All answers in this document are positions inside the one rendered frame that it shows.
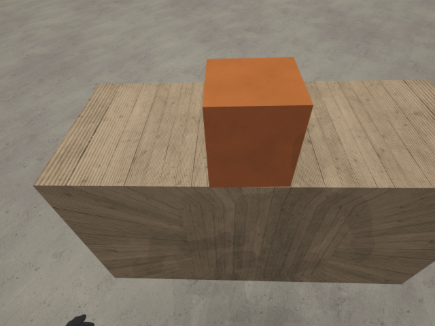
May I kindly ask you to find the carton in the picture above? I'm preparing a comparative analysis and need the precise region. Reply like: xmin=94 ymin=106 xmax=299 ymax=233
xmin=203 ymin=57 xmax=313 ymax=187

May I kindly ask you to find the pedestal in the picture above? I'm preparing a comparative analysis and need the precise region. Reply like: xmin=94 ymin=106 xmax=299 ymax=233
xmin=33 ymin=79 xmax=435 ymax=284

